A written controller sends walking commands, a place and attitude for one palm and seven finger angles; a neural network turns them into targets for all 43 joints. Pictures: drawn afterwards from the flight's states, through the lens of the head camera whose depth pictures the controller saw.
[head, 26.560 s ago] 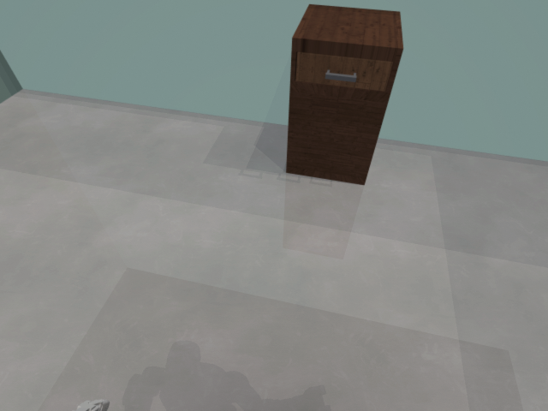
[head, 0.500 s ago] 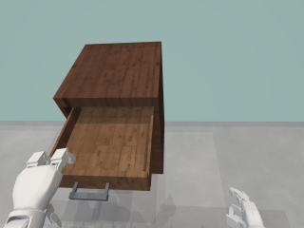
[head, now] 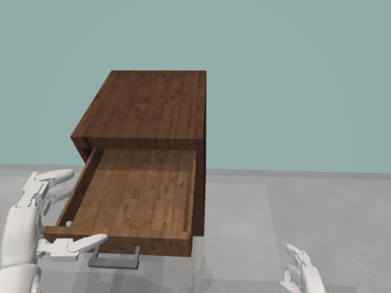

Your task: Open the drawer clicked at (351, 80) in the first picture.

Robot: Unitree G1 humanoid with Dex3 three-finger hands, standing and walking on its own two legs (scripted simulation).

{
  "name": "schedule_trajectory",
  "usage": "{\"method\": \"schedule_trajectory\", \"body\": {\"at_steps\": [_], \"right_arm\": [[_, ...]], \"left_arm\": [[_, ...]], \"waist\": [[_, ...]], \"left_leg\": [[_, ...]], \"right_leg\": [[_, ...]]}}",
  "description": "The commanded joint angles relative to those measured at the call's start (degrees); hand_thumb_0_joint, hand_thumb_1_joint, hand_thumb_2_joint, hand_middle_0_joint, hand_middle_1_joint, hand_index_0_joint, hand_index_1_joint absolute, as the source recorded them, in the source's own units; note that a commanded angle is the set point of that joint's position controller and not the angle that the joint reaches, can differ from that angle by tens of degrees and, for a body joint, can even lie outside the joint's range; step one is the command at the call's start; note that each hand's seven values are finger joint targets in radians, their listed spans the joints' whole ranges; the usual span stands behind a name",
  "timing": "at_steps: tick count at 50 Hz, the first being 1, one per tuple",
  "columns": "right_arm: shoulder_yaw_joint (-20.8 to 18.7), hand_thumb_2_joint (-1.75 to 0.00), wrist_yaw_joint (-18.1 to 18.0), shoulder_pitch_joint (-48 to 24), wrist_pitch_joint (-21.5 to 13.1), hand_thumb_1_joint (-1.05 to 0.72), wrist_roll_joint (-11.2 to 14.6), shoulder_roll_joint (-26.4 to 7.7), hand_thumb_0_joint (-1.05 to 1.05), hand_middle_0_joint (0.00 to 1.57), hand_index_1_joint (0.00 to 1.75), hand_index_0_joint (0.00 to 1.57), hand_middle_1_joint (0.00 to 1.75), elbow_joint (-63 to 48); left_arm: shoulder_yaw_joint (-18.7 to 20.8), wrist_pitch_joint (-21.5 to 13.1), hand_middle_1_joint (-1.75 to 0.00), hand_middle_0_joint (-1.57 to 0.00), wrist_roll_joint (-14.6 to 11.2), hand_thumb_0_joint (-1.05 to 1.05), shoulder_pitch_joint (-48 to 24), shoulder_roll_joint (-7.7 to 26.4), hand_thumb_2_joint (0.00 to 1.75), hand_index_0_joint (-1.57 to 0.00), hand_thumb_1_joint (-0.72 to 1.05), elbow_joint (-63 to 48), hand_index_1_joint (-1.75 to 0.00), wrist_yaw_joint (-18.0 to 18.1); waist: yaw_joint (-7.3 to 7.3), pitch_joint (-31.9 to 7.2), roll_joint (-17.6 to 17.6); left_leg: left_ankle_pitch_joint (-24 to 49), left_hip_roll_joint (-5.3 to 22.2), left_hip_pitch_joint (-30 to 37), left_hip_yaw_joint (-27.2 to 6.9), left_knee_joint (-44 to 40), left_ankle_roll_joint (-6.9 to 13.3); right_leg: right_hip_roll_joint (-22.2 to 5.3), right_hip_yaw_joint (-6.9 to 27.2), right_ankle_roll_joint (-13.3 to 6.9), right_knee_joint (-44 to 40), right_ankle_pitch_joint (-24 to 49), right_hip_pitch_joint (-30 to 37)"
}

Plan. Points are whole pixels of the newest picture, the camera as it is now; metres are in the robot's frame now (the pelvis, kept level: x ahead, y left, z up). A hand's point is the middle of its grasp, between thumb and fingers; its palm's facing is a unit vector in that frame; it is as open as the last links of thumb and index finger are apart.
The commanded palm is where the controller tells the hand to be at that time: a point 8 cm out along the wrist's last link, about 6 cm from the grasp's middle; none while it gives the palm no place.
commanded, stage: draw the hand back to the body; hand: left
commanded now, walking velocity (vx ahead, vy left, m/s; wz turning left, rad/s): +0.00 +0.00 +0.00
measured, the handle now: (115, 256) +0.24 +0.25 -0.16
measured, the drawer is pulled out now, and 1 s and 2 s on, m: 0.30 0.30 0.30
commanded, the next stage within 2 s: step back with the hand held close in 0.62 s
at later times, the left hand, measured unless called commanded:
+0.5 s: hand (47, 222) +0.17 +0.24 +0.16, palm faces +0.42 -0.82 -0.39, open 8.1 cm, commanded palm +0.12 +0.27 +0.17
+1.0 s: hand (53, 227) +0.17 +0.23 +0.15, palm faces +0.30 -0.82 -0.49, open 7.4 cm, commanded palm +0.11 +0.28 +0.17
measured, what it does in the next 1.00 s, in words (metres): stands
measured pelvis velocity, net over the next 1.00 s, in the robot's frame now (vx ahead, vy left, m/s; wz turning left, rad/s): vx -0.02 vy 0.00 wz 0.00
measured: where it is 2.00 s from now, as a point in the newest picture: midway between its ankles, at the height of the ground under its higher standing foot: outside the picture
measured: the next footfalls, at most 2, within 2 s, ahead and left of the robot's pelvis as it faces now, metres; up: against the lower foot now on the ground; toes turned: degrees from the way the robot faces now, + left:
right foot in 1.88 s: -0.22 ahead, -0.16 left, +0.00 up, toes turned +3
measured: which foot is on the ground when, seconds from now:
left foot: down 0.00-1.00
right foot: down 0.00-1.00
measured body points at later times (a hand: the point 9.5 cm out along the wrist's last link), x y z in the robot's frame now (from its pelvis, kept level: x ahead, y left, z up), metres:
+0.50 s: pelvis -0.01 -0.01 +0.00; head -0.02 -0.03 +0.45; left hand +0.15 +0.28 +0.18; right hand +0.19 -0.22 -0.08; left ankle -0.03 +0.11 -0.74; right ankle -0.03 -0.11 -0.74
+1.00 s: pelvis -0.02 +0.00 +0.00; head +0.02 -0.01 +0.45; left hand +0.15 +0.28 +0.18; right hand +0.17 -0.24 -0.09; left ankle -0.03 +0.11 -0.74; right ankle -0.03 -0.11 -0.74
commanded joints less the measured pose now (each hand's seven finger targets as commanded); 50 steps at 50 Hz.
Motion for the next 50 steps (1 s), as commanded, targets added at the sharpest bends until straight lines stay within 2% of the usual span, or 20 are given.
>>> {"method": "schedule_trajectory", "body": {"at_steps": [1, 2, 6, 12, 15, 17, 20, 21, 22, 26, 29, 31, 33, 36, 37, 39, 40, 43, 45, 50], "right_arm": [[-3.0, -0.90, -0.1, -8.4, -3.3, -0.90, -0.2, -5.8, 0.00, 0.20, 0.30, 0.20, 0.30, -9.8], [-3.0, -0.90, 0.0, -8.4, -3.2, -0.90, -0.2, -5.9, 0.00, 0.20, 0.30, 0.20, 0.30, -9.5], [-3.4, -0.90, -0.2, -8.7, -2.6, -0.90, -0.2, -6.0, 0.00, 0.20, 0.30, 0.20, 0.30, -9.3], [-3.3, -0.90, -0.4, -9.2, -2.5, -0.90, -0.2, -6.1, 0.00, 0.20, 0.30, 0.20, 0.30, -9.2], [-3.3, -0.90, -0.4, -9.3, -2.6, -0.90, -0.3, -6.3, 0.00, 0.20, 0.30, 0.20, 0.30, -9.1], [-3.4, -0.90, -0.4, -9.5, -2.7, -0.90, -0.2, -6.0, 0.00, 0.20, 0.30, 0.20, 0.30, -8.9], [-3.5, -0.90, -0.2, -9.4, -2.3, -0.90, -0.3, -6.3, 0.00, 0.20, 0.30, 0.20, 0.30, -8.6], [-3.6, -0.90, -0.3, -9.5, -2.2, -0.90, -0.2, -6.1, 0.00, 0.20, 0.30, 0.20, 0.30, -9.1], [-3.6, -0.90, -0.3, -9.7, -2.1, -0.90, -0.3, -6.2, 0.00, 0.20, 0.30, 0.20, 0.30, -8.9], [-3.6, -0.90, -0.2, -9.7, -2.2, -0.90, -0.3, -5.9, 0.00, 0.20, 0.30, 0.20, 0.30, -9.1], [-3.5, -0.90, -0.3, -9.6, -2.4, -0.90, -0.4, -5.8, 0.00, 0.20, 0.30, 0.20, 0.30, -8.9], [-3.6, -0.90, -0.3, -9.7, -2.5, -0.90, -0.3, -5.8, 0.00, 0.20, 0.30, 0.20, 0.30, -9.0], [-3.6, -0.90, -0.3, -9.7, -2.6, -0.90, -0.6, -6.1, 0.00, 0.20, 0.30, 0.20, 0.30, -8.5], [-3.7, -0.90, -0.3, -9.6, -2.6, -0.90, -0.3, -5.8, 0.00, 0.20, 0.30, 0.20, 0.30, -8.8], [-2.4, -0.90, 0.1, -8.5, -1.2, -0.90, 0.5, -6.5, 0.00, 0.20, 0.30, 0.20, 0.30, -12.5], [-3.8, -0.90, 0.2, -8.8, 0.6, -0.90, -0.5, -6.4, 0.00, 0.20, 0.30, 0.20, 0.30, -9.9], [-4.3, -0.90, 0.5, -9.3, 1.2, -0.90, -0.4, -7.0, 0.00, 0.20, 0.30, 0.20, 0.30, -10.6], [-4.9, -0.90, 0.8, -9.6, 2.4, -0.90, -0.5, -7.4, 0.00, 0.20, 0.30, 0.20, 0.30, -11.1], [-5.4, -0.90, 0.8, -9.6, 3.2, -0.90, -0.3, -7.4, 0.00, 0.20, 0.30, 0.20, 0.30, -11.6], [-6.0, -0.90, 0.1, -9.2, 4.5, -0.90, -0.1, -7.4, 0.00, 0.20, 0.30, 0.20, 0.30, -12.6]], "left_arm": [[6.8, -4.2, -0.75, -0.25, -0.4, 0.00, -0.4, 8.2, 0.60, -0.25, 0.20, -13.5, -0.75, 0.0], [6.8, -4.1, -0.73, -0.25, -0.3, 0.00, -0.4, 8.1, 0.62, -0.25, 0.23, -13.6, -0.73, -0.1], [8.3, -4.1, -0.64, -0.24, -0.6, 0.00, -0.5, 8.9, 0.68, -0.24, 0.37, -13.9, -0.64, 0.0], [10.2, -4.6, -0.50, -0.22, -0.8, 0.00, -3.1, 10.7, 0.76, -0.22, 0.58, -16.3, -0.50, 0.3], [11.3, -5.1, -0.43, -0.22, -0.9, 0.00, -3.0, 11.1, 0.81, -0.22, 0.69, -16.6, -0.43, 0.1], [10.7, -4.9, -0.39, -0.21, -0.9, 0.00, -2.9, 10.3, 0.84, -0.21, 0.76, -16.2, -0.39, 0.1], [10.5, -4.8, -0.32, -0.20, -1.1, 0.00, -2.2, 9.6, 0.88, -0.20, 0.87, -13.5, -0.32, -0.2], [10.1, -4.7, -0.30, -0.20, -1.2, 0.00, -2.3, 9.3, 0.90, -0.20, 0.90, -14.2, -0.30, -0.3], [10.3, -4.7, -0.30, -0.20, -1.1, 0.00, -3.1, 9.5, 0.90, -0.20, 0.90, -13.9, -0.30, -0.3], [11.1, -5.2, -0.30, -0.20, -1.2, 0.00, -2.2, 10.2, 0.90, -0.20, 0.90, -15.0, -0.30, -0.3], [11.0, -5.2, -0.30, -0.20, -1.1, 0.00, -2.3, 10.3, 0.90, -0.20, 0.90, -15.7, -0.30, -0.2], [11.0, -5.2, -0.30, -0.20, -1.1, 0.00, -2.5, 10.4, 0.90, -0.20, 0.90, -15.8, -0.30, -0.2], [11.4, -5.4, -0.30, -0.20, -0.9, 0.00, -3.0, 10.8, 0.90, -0.20, 0.90, -15.2, -0.30, -0.2], [10.9, -5.3, -0.30, -0.20, -1.1, 0.00, -2.6, 10.2, 0.90, -0.20, 0.90, -15.2, -0.30, -0.2], [19.5, -9.0, -0.30, -0.20, -1.3, 0.00, -14.3, 18.9, 0.90, -0.20, 0.90, -21.7, -0.30, 0.5], [14.9, -9.2, -0.30, -0.20, -0.2, 0.00, -0.8, 11.2, 0.90, -0.20, 0.90, -12.5, -0.30, -0.4], [13.5, -9.3, -0.30, -0.20, -0.2, 0.00, 1.6, 10.0, 0.90, -0.20, 0.90, -13.6, -0.30, -0.7], [13.7, -10.2, -0.30, -0.20, -0.2, 0.00, 5.0, 10.4, 0.90, -0.20, 0.90, -16.9, -0.30, -0.8], [14.3, -10.2, -0.30, -0.20, -0.3, 0.00, 7.0, 11.1, 0.90, -0.20, 0.90, -18.3, -0.30, -0.5], [16.2, -10.3, -0.30, -0.20, -0.4, 0.00, 8.8, 13.4, 0.90, -0.20, 0.90, -21.6, -0.30, 0.5]], "waist": [[0.68, -4.3, -0.8], [0.53, -3.9, 0.6], [0.58, -4.2, -2.3], [0.78, -3.3, 1.4], [1.07, -3.5, -0.6], [0.83, -2.4, 2.1], [0.86, -1.3, -1.9], [0.70, -1.8, -1.6], [0.75, -0.8, -1.6], [1.06, -3.6, -1.2], [1.01, -3.3, 1.2], [0.97, -3.7, -1.2], [1.01, -2.2, 0.6], [0.92, -2.8, -0.9], [-0.94, 5.8, 3.6], [-0.88, 2.8, -6.5], [-1.12, 0.3, -5.6], [-1.41, -6.0, -2.1], [-1.60, -8.9, -2.6], [-2.01, -11.6, -1.8]], "left_leg": [[22.1, 1.5, 1.1, -0.4, -4.2, 0.3], [22.2, 1.4, 1.0, -0.2, -4.2, 0.1], [21.6, 1.4, 1.7, 0.1, -4.4, 0.6], [18.2, 0.7, 2.0, 0.0, -5.2, 0.4], [18.5, 0.7, 2.8, 0.0, -5.3, 0.6], [18.4, 0.6, 2.2, 0.1, -5.3, 0.3], [17.1, 0.8, 2.2, 0.1, -6.0, 0.5], [17.3, 1.0, 2.0, 0.0, -5.8, 0.7], [16.6, 0.7, 1.5, 0.0, -6.0, 0.5], [18.1, 0.7, 2.5, 0.1, -5.8, 0.7], [18.3, 0.6, 2.7, 0.1, -5.7, 0.5], [18.6, 0.7, 3.0, 0.1, -5.6, 0.6], [17.7, 0.4, 2.6, 0.1, -6.0, 0.4], [17.5, 0.8, 2.9, 0.0, -6.0, 0.6], [11.3, 0.9, -4.0, -1.1, -5.7, 0.9], [9.8, 1.1, -3.6, -2.1, -3.7, 1.5], [11.0, 1.3, -3.1, -1.6, -3.0, 1.6], [15.6, 1.6, -3.6, -1.2, -2.6, 1.6], [19.3, 2.0, -3.6, -1.3, -2.2, 1.6], [28.1, 3.1, -4.2, -2.4, -1.5, 1.2]], "right_leg": [[-0.6, -0.6, -0.6, -3.4, 18.2, 2.0], [-0.5, -0.5, -0.8, -3.9, 18.0, 1.9], [-0.6, -0.4, -0.3, -4.4, 18.8, 2.1], [-0.4, 0.4, -0.6, -6.2, 15.5, 1.7], [-0.1, 0.2, -0.4, -6.7, 15.7, 1.2], [-0.3, 0.5, -0.7, -6.6, 15.6, 1.5], [0.1, 0.2, -0.3, -7.4, 14.3, 0.4], [-0.2, 0.4, -0.3, -6.7, 14.6, 1.1], [0.0, 0.4, -0.4, -7.4, 13.9, 0.9], [-0.2, 0.6, -0.3, -6.7, 15.6, 2.3], [-0.2, 0.7, -0.4, -7.0, 15.8, 2.1], [-0.1, 0.5, -0.2, -6.9, 15.9, 2.1], [0.2, 0.4, -0.4, -8.0, 14.9, 1.1], [-0.1, 0.6, -0.2, -7.3, 14.5, 1.5], [-2.7, 4.3, -0.3, -10.0, 14.0, -4.1], [-3.2, 4.9, 0.0, -10.7, 12.6, -5.7], [-3.9, 5.3, -0.1, -9.8, 14.0, -4.8], [-4.3, 4.3, 0.0, -6.5, 19.7, -1.1], [-4.2, 3.6, 0.3, -4.9, 22.8, 0.2], [-3.4, 1.9, 0.6, -1.5, 27.1, 1.2]]}}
